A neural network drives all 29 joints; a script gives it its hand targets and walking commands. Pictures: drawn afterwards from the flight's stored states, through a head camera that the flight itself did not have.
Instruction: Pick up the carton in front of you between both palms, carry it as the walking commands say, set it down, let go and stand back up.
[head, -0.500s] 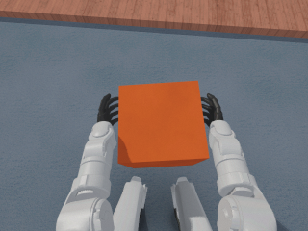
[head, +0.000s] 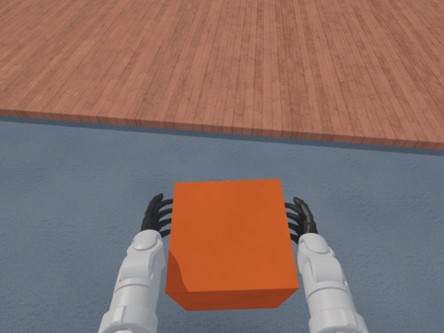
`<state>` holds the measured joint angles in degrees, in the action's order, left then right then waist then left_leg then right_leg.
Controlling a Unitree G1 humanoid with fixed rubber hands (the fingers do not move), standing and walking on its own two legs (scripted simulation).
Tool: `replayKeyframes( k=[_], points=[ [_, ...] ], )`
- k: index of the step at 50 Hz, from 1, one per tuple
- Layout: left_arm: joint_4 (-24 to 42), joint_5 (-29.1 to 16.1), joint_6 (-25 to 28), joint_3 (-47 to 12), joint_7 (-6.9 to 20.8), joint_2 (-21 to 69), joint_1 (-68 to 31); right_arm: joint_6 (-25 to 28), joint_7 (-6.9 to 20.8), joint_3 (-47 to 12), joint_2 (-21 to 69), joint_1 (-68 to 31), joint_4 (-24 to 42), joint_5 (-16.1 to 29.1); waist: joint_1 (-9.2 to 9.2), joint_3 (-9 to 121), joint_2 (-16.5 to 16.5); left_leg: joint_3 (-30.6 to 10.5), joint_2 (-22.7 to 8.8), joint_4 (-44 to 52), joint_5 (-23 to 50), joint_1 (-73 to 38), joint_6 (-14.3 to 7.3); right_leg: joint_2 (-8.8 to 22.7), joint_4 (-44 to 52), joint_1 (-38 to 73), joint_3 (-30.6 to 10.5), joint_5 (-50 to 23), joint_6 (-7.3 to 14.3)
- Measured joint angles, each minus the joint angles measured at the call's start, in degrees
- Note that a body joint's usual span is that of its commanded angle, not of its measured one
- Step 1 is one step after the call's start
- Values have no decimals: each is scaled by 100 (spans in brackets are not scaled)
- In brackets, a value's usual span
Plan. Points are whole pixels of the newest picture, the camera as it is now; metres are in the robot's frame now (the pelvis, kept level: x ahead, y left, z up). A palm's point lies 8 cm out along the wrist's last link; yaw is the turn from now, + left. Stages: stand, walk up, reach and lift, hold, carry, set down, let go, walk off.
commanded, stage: reach and lift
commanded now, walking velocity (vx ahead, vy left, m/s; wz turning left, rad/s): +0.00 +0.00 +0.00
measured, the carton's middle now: (229, 250) +0.30 -0.01 -0.10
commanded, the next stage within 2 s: hold in 1.26 s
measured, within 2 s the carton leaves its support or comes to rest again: neither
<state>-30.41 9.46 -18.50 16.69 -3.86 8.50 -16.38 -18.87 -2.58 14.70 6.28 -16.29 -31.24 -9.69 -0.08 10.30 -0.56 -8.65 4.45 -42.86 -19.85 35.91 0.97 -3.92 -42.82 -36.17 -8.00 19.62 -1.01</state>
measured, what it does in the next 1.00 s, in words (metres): stands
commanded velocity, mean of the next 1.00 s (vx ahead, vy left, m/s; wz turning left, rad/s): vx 0.00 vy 0.00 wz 0.00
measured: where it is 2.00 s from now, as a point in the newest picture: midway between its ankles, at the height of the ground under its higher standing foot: outside the picture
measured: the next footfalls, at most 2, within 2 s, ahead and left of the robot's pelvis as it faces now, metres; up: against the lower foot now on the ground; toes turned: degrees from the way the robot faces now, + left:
none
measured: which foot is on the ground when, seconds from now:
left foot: down 0.00-1.00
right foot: down 0.00-1.00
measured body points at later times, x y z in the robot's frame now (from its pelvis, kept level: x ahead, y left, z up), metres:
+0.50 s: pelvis -0.01 +0.00 +0.03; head -0.04 +0.00 +0.48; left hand +0.30 +0.15 +0.05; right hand +0.29 -0.15 +0.04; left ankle +0.01 +0.13 -0.71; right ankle +0.01 -0.13 -0.71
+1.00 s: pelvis +0.00 +0.00 +0.03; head -0.03 +0.00 +0.48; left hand +0.31 +0.15 +0.06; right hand +0.30 -0.15 +0.06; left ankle +0.01 +0.13 -0.71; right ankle +0.01 -0.13 -0.71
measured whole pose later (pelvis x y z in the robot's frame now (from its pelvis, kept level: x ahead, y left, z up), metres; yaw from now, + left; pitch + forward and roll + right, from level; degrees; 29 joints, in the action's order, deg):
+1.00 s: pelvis +0.00 +0.00 +0.03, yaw +0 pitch -4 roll +0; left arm -19.5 16.5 -37.1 15.2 0.0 9.1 -16.5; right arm -37.9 -0.2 13.7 8.7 -15.2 -18.8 -16.2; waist 0.0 1.0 -0.2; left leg -8.4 2.5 -22.6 -12.1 6.3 0.6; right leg -2.5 -22.4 -6.5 -8.0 11.8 -0.5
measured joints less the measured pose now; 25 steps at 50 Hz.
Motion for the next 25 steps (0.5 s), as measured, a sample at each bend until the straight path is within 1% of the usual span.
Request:
replayKeyframes(
  k=[9, 13, 16, 19, 25],
  points=[
    [654, 143, -881, -256, 117, -29, 349, -880, -2, -156, 174, 436, 777, -152, 13, -302, 20, -23, -109, 1245, 428, -1744, -36, 72, 1272, 1754, -48, -447, 26],
    [771, 326, -1259, -250, 196, -13, 277, -1280, 60, -180, 184, 394, 932, -328, 22, -439, 25, -33, -128, 1560, 561, -2274, -47, 100, 1601, 2293, -46, -582, 32],
    [697, 517, -1456, -149, 264, 22, 120, -1490, 145, -68, 213, 245, 872, -501, 18, -562, 32, -22, -135, 1641, 610, -2491, -52, 108, 1680, 2507, -51, -632, 31],
    [597, 678, -1558, -7, 318, 64, -49, -1593, 216, 74, 250, 82, 772, -650, 12, -699, 36, -7, -136, 1619, 628, -2558, -51, 107, 1655, 2571, -54, -651, 27],
    [654, 770, -1590, 146, 367, 117, -237, -1618, 265, 210, 294, -112, 809, -727, 9, -921, 30, 9, -137, 1534, 650, -2520, -42, 100, 1577, 2535, -46, -679, 18]
  ],
)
